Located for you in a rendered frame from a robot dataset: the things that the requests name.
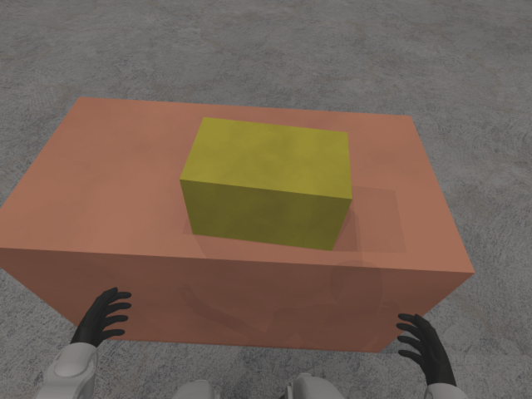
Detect carton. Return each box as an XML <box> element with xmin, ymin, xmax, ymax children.
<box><xmin>180</xmin><ymin>117</ymin><xmax>352</xmax><ymax>251</ymax></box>

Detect robot right shin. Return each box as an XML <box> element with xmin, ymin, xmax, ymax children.
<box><xmin>294</xmin><ymin>373</ymin><xmax>312</xmax><ymax>381</ymax></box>

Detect pedestal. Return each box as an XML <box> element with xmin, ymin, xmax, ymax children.
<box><xmin>0</xmin><ymin>96</ymin><xmax>475</xmax><ymax>353</ymax></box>

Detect robot left forearm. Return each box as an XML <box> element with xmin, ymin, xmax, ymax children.
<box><xmin>32</xmin><ymin>342</ymin><xmax>98</xmax><ymax>399</ymax></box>

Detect right robot hand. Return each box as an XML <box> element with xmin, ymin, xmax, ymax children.
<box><xmin>397</xmin><ymin>313</ymin><xmax>456</xmax><ymax>387</ymax></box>

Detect right robot thigh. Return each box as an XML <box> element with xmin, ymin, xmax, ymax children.
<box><xmin>284</xmin><ymin>377</ymin><xmax>345</xmax><ymax>399</ymax></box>

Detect left robot hand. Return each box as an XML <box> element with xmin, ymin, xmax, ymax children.
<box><xmin>70</xmin><ymin>287</ymin><xmax>131</xmax><ymax>347</ymax></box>

